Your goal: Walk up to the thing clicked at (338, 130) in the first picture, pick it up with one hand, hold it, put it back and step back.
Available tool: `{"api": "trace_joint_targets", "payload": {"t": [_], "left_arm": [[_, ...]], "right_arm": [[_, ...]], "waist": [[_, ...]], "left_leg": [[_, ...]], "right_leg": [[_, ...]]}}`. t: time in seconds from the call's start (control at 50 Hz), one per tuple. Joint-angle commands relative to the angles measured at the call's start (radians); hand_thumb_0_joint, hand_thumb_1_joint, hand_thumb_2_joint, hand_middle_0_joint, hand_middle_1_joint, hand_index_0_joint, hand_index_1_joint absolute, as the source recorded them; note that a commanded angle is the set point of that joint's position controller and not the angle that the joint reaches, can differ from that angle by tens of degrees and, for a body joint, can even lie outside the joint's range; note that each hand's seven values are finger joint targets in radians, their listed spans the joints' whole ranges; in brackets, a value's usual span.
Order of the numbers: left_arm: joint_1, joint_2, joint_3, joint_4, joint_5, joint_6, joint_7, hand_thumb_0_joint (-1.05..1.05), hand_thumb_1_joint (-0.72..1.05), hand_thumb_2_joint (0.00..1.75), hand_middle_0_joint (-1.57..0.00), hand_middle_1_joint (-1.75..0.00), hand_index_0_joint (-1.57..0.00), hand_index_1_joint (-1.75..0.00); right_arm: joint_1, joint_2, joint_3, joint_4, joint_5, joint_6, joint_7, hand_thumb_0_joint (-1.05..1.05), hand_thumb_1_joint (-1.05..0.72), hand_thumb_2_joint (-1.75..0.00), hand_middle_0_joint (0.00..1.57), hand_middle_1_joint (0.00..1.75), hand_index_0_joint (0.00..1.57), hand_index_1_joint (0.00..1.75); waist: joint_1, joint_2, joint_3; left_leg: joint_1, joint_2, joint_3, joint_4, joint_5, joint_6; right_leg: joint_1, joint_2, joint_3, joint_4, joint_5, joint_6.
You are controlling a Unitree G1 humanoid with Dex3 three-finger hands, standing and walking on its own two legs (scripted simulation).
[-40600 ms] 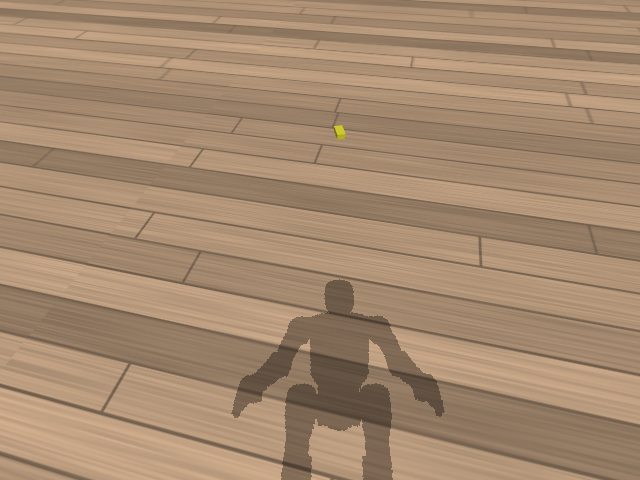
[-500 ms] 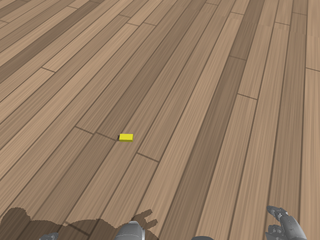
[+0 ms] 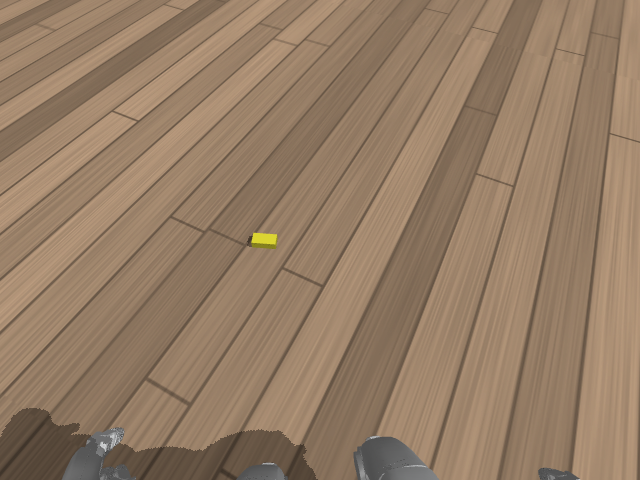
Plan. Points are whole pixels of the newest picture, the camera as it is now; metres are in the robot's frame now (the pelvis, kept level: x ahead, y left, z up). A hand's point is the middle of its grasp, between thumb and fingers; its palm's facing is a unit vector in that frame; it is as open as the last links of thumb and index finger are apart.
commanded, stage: step back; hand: left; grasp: from above
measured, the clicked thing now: (264, 240) +0.96 +0.21 -0.75
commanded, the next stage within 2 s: stand in 1.36 s
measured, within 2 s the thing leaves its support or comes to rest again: neither
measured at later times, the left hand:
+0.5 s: hand out of the picture -0.09 +0.26 -0.14, palm faces +0.04 -0.90 -0.44, open 7.4 cm
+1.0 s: hand out of the picture -0.11 +0.25 -0.15, palm faces +0.07 -0.94 -0.34, open 7.4 cm
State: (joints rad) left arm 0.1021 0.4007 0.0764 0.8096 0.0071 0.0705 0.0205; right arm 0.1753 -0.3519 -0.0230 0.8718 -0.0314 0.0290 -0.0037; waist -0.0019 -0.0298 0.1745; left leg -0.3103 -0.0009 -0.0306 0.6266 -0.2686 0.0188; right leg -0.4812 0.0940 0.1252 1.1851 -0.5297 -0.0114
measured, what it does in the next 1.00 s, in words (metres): walks backwards: right foot, then left foot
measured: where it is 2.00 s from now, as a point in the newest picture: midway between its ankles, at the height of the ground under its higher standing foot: outside the picture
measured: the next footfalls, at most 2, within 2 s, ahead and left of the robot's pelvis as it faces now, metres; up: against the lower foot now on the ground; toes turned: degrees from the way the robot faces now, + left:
right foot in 0.18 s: -0.09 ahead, -0.15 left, +0.00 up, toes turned +1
left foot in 0.50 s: -0.10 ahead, +0.11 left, +0.00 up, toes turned +2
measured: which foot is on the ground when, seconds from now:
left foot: down 0.00-0.20, up 0.22-0.48, down 0.50-1.00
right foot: up 0.00-0.16, down 0.18-1.00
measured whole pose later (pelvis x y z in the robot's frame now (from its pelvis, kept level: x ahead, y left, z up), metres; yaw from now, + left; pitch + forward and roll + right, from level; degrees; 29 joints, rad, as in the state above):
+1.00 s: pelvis -0.15 -0.01 +0.00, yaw +2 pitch -2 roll +0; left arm 0.20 0.36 0.05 1.03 0.02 -0.01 -0.02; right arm 0.19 -0.37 -0.05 1.02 -0.03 -0.02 0.02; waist 0.03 -0.01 0.05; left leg -0.25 -0.01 -0.01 0.59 -0.30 0.01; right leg -0.26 -0.04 -0.01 0.63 -0.35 0.00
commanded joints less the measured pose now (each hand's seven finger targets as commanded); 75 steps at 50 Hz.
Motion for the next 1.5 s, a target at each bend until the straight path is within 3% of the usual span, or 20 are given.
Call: {"api": "trace_joint_targets", "payload": {"t": [0.0,0.08,0.14,0.18,0.2,0.26,0.38,0.46,0.48,0.5,0.52,0.56,0.66,0.72,0.76,0.88,0.94,0.96,1.04,1.48], "left_arm": [[0.078,0.165,0.057,-0.05,0.009,-0.023,0.002,0.0,0.9,0.9,-0.2,-0.3,-0.2,-0.3],[0.103,0.162,0.051,-0.037,0.011,-0.035,-0.005,0.0,0.9,0.9,-0.2,-0.3,-0.2,-0.3],[0.207,0.164,0.056,0.03,0.02,-0.049,-0.006,0.0,0.9,0.9,-0.2,-0.3,-0.2,-0.3],[0.174,0.334,0.1,-0.004,0.039,-0.053,-0.007,0.0,0.9,0.9,-0.2,-0.3,-0.2,-0.3],[0.115,0.389,0.107,-0.029,0.04,-0.053,-0.002,0.0,0.9,0.9,-0.2,-0.3,-0.2,-0.3],[-0.05,0.255,0.067,-0.051,0.041,-0.072,0.009,0.0,0.9,0.9,-0.2,-0.3,-0.2,-0.3],[0.1,0.26,0.079,-0.01,0.051,-0.088,0.003,0.0,0.9,0.9,-0.2,-0.3,-0.2,-0.3],[0.071,0.229,0.05,0.002,0.033,-0.072,-0.014,0.0,0.9,0.9,-0.2,-0.3,-0.2,-0.3],[0.102,0.167,0.034,0.006,0.03,-0.068,-0.016,0.0,0.9,0.9,-0.2,-0.3,-0.2,-0.3],[0.046,0.13,0.023,0.001,0.009,-0.073,-0.019,0.0,0.9,0.9,-0.2,-0.3,-0.2,-0.3],[-0.016,0.221,0.054,0.018,0.019,-0.078,-0.014,0.0,0.9,0.9,-0.2,-0.3,-0.2,-0.3],[0.045,0.184,0.044,0.048,0.004,-0.086,-0.03,0.0,0.9,0.9,-0.2,-0.3,-0.2,-0.3],[0.125,0.162,0.048,0.129,0.02,-0.108,-0.028,0.0,0.9,0.9,-0.2,-0.3,-0.2,-0.3],[0.134,0.293,0.07,0.131,0.035,-0.125,-0.018,0.0,0.9,0.9,-0.2,-0.3,-0.2,-0.3],[0.056,0.268,0.066,0.1,0.029,-0.134,-0.014,0.0,0.9,0.9,-0.2,-0.3,-0.2,-0.3],[-0.018,0.213,0.035,0.107,0.023,-0.117,-0.024,0.0,0.9,0.9,-0.2,-0.3,-0.2,-0.3],[0.013,0.133,0.008,0.124,-0.004,-0.102,-0.027,0.0,0.9,0.9,-0.2,-0.3,-0.2,-0.3],[0.022,0.16,0.017,0.142,-0.001,-0.103,-0.024,0.0,0.9,0.9,-0.2,-0.3,-0.2,-0.3],[0.063,0.169,0.01,0.182,0.0,-0.129,-0.015,0.0,0.9,0.9,-0.2,-0.3,-0.2,-0.3],[-0.081,0.156,-0.031,0.239,-0.006,-0.112,-0.008,0.0,0.9,0.9,-0.2,-0.3,-0.2,-0.3]], "right_arm": [[-0.059,-0.265,-0.083,-0.107,-0.008,-0.022,-0.03,0.0,-0.9,-0.9,0.2,0.3,0.2,0.3],[-0.039,-0.299,-0.091,-0.11,-0.003,-0.006,-0.028,0.0,-0.9,-0.9,0.2,0.3,0.2,0.3],[-0.069,-0.289,-0.084,-0.115,0.012,0.014,-0.019,0.0,-0.9,-0.9,0.2,0.3,0.2,0.3],[-0.093,-0.181,-0.059,-0.161,0.017,0.006,-0.025,0.0,-0.9,-0.9,0.2,0.3,0.2,0.3],[-0.13,-0.218,-0.082,-0.153,0.012,0.013,-0.041,0.0,-0.9,-0.9,0.2,0.3,0.2,0.3],[-0.027,-0.231,-0.08,-0.083,0.025,0.01,-0.031,0.0,-0.9,-0.9,0.2,0.3,0.2,0.3],[-0.073,-0.231,-0.082,-0.071,-0.006,-0.017,-0.004,0.0,-0.9,-0.9,0.2,0.3,0.2,0.3],[0.069,-0.207,-0.089,0.028,-0.006,-0.049,0.001,0.0,-0.9,-0.9,0.2,0.3,0.2,0.3],[0.105,-0.242,-0.106,0.052,-0.017,-0.058,-0.004,0.0,-0.9,-0.9,0.2,0.3,0.2,0.3],[0.045,-0.324,-0.108,0.03,-0.015,-0.063,-0.004,0.0,-0.9,-0.9,0.2,0.3,0.2,0.3],[0.001,-0.371,-0.116,0.017,-0.005,-0.065,0.001,0.0,-0.9,-0.9,0.2,0.3,0.2,0.3],[-0.073,-0.27,-0.078,0.009,-0.011,-0.079,-0.001,0.0,-0.9,-0.9,0.2,0.3,0.2,0.3],[-0.061,-0.227,-0.064,0.023,0.004,-0.053,0.01,0.0,-0.9,-0.9,0.2,0.3,0.2,0.3],[-0.052,-0.199,-0.064,0.026,0.004,-0.041,0.0,0.0,-0.9,-0.9,0.2,0.3,0.2,0.3],[0.006,-0.222,-0.069,0.047,0.009,-0.049,0.002,0.0,-0.9,-0.9,0.2,0.3,0.2,0.3],[0.075,-0.174,-0.073,0.102,0.0,-0.068,0.011,0.0,-0.9,-0.9,0.2,0.3,0.2,0.3],[-0.027,-0.271,-0.082,0.08,-0.006,-0.082,0.0,0.0,-0.9,-0.9,0.2,0.3,0.2,0.3],[-0.067,-0.278,-0.081,0.072,0.001,-0.08,0.003,0.0,-0.9,-0.9,0.2,0.3,0.2,0.3],[-0.106,-0.22,-0.057,0.08,0.011,-0.078,0.0,0.0,-0.9,-0.9,0.2,0.3,0.2,0.3],[-0.164,-0.191,-0.034,0.176,0.028,-0.067,-0.003,0.0,-0.9,-0.9,0.2,0.3,0.2,0.3]], "waist": [[0.007,0.163,-0.178],[-0.004,0.239,-0.25],[0.036,0.213,-0.297],[0.054,-0.19,-0.192],[0.097,-0.216,-0.127],[-0.028,-0.052,-0.101],[0.084,-0.141,-0.142],[0.001,-0.099,-0.175],[0.0,0.047,-0.194],[-0.01,0.228,-0.157],[-0.027,0.18,-0.059],[0.032,0.103,-0.056],[0.051,0.149,-0.121],[0.063,-0.094,-0.081],[0.029,-0.019,-0.049],[-0.02,-0.096,-0.144],[0.013,0.147,-0.134],[0.026,0.12,-0.125],[0.042,0.137,-0.211],[0.001,0.027,-0.248]], "left_leg": [[0.102,0.249,-0.216,-0.189,0.377,0.232],[0.197,0.264,-0.21,-0.144,0.402,0.214],[0.059,0.179,-0.118,-0.056,0.243,0.116],[-0.308,-0.083,-0.033,0.22,-0.265,-0.008],[-0.229,-0.058,-0.125,0.449,-0.36,-0.034],[-0.178,-0.101,-0.149,0.591,-0.188,-0.025],[-0.198,-0.011,-0.038,0.19,-0.26,-0.04],[0.197,-0.03,0.029,-0.301,-0.096,0.004],[0.33,0.06,-0.153,-0.311,-0.185,0.034],[0.224,0.29,-0.519,-0.424,-0.51,0.147],[-0.027,0.369,-0.569,-0.459,-0.58,0.241],[0.011,0.251,-0.344,-0.377,-0.36,0.182],[-0.117,0.122,-0.13,-0.213,-0.273,0.062],[-0.187,-0.031,-0.047,0.193,-0.324,0.003],[-0.16,0.02,-0.097,0.227,-0.244,-0.004],[0.144,-0.006,0.033,-0.154,-0.063,0.0],[0.075,0.253,-0.354,-0.358,-0.226,0.113],[0.013,0.281,-0.34,-0.342,-0.2,0.153],[0.073,0.144,-0.1,-0.176,0.288,0.041],[0.255,0.133,-0.052,-0.307,0.416,0.002]], "right_leg": [[0.035,-0.027,-0.004,-0.046,-0.016,0.034],[0.123,-0.083,-0.083,-0.421,0.015,0.021],[0.341,-0.067,-0.143,-0.776,0.251,-0.023],[0.31,-0.399,0.326,-0.846,0.228,-0.166],[0.038,-0.563,0.485,-0.928,0.197,-0.31],[0.058,-0.353,0.124,-0.783,0.391,-0.197],[0.332,-0.344,0.155,-0.8,-0.009,-0.185],[0.161,-0.295,0.047,-0.672,0.062,-0.118],[0.003,-0.239,-0.006,-0.534,0.036,-0.075],[-0.107,-0.107,-0.151,-0.41,0.006,-0.007],[0.002,-0.159,-0.073,-0.317,-0.033,-0.003],[0.052,-0.16,-0.066,-0.359,0.052,-0.011],[0.412,-0.068,-0.16,-0.725,0.207,-0.02],[0.261,-0.43,0.386,-0.997,-0.304,-0.18],[0.222,-0.439,0.349,-0.963,-0.173,-0.216],[0.126,-0.292,0.03,-0.796,0.155,-0.119],[0.099,-0.116,-0.132,-0.562,0.115,-0.01],[0.187,-0.121,-0.126,-0.547,0.087,-0.011],[0.361,-0.171,-0.063,-0.726,0.468,-0.028],[0.436,-0.225,-0.046,-0.844,0.666,-0.006]]}}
